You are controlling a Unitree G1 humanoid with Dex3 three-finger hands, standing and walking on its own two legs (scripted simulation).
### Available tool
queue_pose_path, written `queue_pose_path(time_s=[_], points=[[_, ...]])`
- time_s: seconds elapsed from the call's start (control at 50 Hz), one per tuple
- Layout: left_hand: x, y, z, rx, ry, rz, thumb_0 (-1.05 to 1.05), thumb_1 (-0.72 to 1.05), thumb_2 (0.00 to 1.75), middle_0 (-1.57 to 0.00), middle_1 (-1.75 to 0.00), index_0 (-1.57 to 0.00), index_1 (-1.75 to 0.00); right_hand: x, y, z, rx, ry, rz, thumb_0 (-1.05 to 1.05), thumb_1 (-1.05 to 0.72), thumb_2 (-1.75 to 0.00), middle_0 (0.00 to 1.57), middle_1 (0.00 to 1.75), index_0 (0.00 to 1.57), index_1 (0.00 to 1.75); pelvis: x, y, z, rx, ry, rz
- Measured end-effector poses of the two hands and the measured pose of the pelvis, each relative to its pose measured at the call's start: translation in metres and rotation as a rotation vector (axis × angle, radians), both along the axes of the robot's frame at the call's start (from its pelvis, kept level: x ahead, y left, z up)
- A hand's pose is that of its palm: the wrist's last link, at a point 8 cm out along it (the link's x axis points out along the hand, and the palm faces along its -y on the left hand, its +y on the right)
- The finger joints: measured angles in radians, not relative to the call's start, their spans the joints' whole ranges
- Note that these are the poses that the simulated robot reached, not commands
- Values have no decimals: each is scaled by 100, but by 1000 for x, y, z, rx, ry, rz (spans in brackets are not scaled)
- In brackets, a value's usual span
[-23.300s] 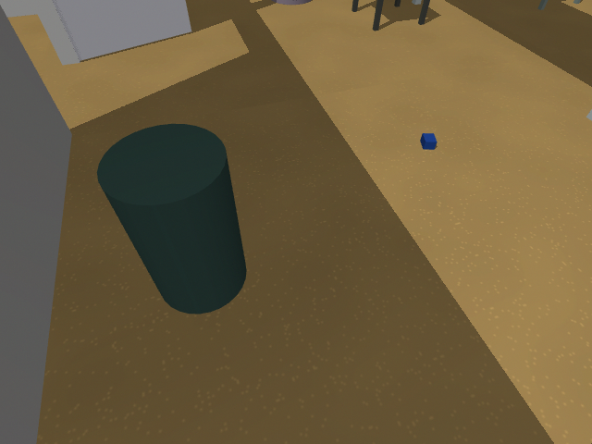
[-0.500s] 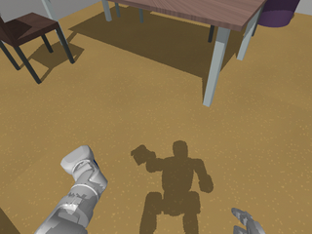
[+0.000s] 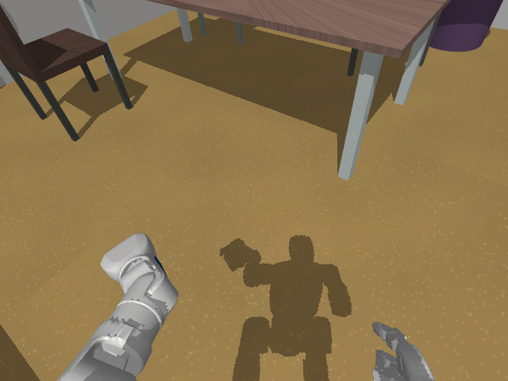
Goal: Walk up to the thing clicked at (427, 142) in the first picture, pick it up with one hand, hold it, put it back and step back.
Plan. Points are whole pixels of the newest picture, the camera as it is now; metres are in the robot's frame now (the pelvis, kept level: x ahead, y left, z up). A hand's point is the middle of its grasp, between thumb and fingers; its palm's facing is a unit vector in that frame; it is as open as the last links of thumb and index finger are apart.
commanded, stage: hold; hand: left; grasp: from above
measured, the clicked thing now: (148, 281) +0.31 +0.22 -0.07
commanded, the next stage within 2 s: crouch in 0.56 s
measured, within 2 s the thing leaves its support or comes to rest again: neither
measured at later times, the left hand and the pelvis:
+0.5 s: hand (145, 278) +0.30 +0.22 -0.03, palm faces -0.31 -0.32 -0.90, open 10.2 cm; pelvis +0.00 +0.00 +0.00, yaw +0 degrees
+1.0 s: hand (148, 298) +0.29 +0.22 -0.08, palm faces -0.43 -0.26 -0.87, open 10.2 cm; pelvis -0.01 +0.00 -0.01, yaw +0 degrees
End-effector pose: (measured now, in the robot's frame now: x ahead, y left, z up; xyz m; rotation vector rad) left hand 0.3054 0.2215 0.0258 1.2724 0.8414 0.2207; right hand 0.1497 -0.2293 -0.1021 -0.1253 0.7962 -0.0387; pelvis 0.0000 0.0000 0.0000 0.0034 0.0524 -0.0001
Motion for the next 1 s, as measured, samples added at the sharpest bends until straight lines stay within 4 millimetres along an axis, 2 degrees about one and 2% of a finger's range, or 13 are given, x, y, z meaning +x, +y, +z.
queue_pose_path(time_s=[0.24,0.76,0.86,1.0], points=[[1,1,1,-5,15,-20,-4,-5,45,-63,-39,-77,-43,6,1,4,-4,-12,-2,1,-91,-90,20,30,20,30,2,1,1,0,0,0],[-1,4,3,19,4,-31,-3,-4,41,-65,-35,-79,-38,1,2,2,-6,2,-10,1,-90,-90,20,30,20,30,0,2,2,-2,-4,-1],[-5,5,-11,14,48,-40,-1,-2,38,-63,-36,-79,-38,0,0,4,-11,-8,-15,1,-89,-89,20,30,20,30,-1,1,1,-1,2,2],[-10,6,-52,24,113,-109,-1,-2,37,-62,-38,-78,-38,-14,-9,-2,-48,24,-28,1,-89,-89,20,30,20,30,-6,-1,-5,-3,38,4]])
